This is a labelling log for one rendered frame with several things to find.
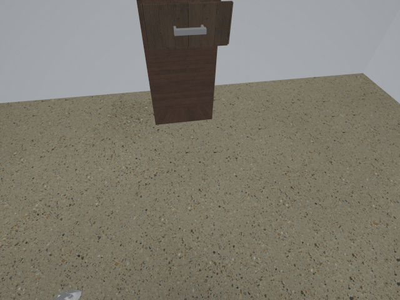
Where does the cabinet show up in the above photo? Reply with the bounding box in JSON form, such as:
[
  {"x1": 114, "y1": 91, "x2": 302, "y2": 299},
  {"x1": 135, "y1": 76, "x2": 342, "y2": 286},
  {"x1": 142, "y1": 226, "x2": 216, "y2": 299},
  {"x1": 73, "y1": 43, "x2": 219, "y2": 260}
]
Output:
[{"x1": 136, "y1": 0, "x2": 221, "y2": 125}]

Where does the drawer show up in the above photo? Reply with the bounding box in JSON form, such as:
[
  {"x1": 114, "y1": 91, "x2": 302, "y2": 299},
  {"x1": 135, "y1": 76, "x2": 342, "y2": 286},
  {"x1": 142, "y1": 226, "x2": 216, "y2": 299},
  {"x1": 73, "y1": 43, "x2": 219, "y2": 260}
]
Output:
[{"x1": 140, "y1": 0, "x2": 233, "y2": 50}]

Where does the handle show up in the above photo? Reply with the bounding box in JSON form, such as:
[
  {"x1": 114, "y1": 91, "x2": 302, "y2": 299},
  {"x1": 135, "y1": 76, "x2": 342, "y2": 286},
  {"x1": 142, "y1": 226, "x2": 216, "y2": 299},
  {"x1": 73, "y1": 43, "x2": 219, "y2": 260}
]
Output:
[{"x1": 174, "y1": 24, "x2": 207, "y2": 36}]

